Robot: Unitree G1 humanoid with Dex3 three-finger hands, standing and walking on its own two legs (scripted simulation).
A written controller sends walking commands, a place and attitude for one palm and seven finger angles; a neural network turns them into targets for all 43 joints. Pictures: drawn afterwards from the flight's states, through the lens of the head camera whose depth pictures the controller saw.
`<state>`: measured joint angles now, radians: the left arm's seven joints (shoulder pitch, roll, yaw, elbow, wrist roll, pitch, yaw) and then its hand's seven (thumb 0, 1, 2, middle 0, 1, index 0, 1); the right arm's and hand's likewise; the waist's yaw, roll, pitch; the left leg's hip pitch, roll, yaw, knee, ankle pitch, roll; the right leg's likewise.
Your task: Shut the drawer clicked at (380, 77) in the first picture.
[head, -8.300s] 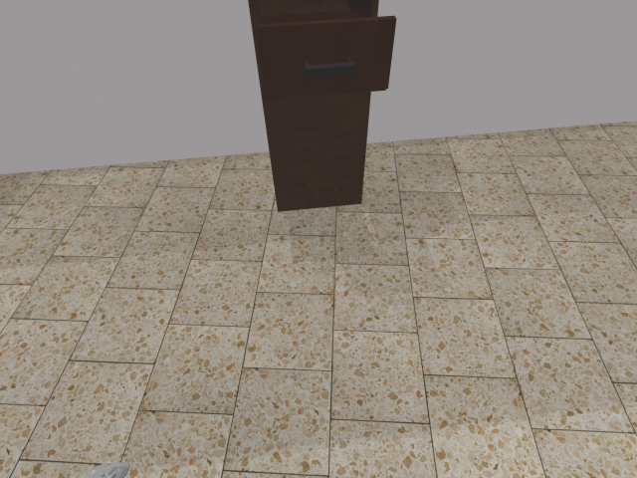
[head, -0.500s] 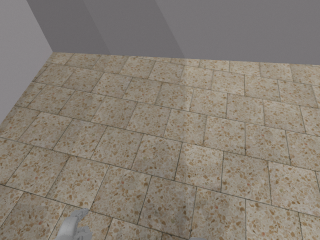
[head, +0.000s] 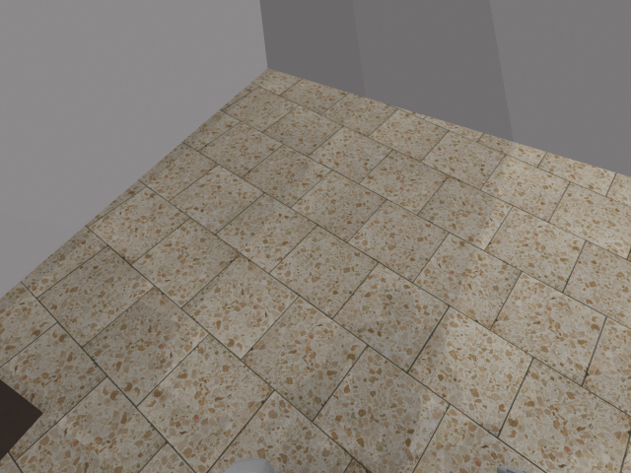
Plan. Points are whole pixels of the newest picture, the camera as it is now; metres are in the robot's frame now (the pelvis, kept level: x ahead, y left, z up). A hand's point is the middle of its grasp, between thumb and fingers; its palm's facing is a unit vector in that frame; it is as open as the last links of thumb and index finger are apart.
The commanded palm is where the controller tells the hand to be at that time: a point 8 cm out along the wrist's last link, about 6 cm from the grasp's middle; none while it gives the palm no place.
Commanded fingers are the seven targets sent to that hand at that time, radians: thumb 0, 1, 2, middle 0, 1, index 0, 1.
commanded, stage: turn to face it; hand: left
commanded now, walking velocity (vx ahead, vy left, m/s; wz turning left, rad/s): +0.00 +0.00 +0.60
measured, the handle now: out of the picture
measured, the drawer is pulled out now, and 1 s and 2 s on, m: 0.29 0.29 0.29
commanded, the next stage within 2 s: take the last steps up to it in 1.72 s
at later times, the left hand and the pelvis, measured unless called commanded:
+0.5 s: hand out of the picture +0.07 +0.25 -0.15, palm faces +0.28 -0.92 -0.27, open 7.3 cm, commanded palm none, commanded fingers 0.00 0.90 0.90 -0.20 -0.30 -0.20 -0.30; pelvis +0.01 +0.01 +0.00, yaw +17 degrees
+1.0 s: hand out of the picture -0.09 +0.20 -0.17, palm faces +0.59 -0.77 -0.27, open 7.3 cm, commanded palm none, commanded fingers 0.00 0.90 0.90 -0.20 -0.30 -0.20 -0.30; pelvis +0.00 +0.01 -0.01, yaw +36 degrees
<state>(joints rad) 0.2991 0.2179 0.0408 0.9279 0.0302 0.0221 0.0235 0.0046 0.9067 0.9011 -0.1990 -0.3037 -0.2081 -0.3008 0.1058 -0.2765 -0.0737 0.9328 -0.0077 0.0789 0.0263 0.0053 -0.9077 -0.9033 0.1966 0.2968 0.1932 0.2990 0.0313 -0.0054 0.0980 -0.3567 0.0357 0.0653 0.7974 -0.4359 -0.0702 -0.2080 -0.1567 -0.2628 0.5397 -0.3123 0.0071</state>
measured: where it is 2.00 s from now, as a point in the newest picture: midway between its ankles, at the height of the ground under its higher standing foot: outside the picture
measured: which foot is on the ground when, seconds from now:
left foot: up 0.00-0.04, down 0.06-0.56, up 0.58-1.00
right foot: down 0.00-0.06, up 0.08-0.54, down 0.56-1.00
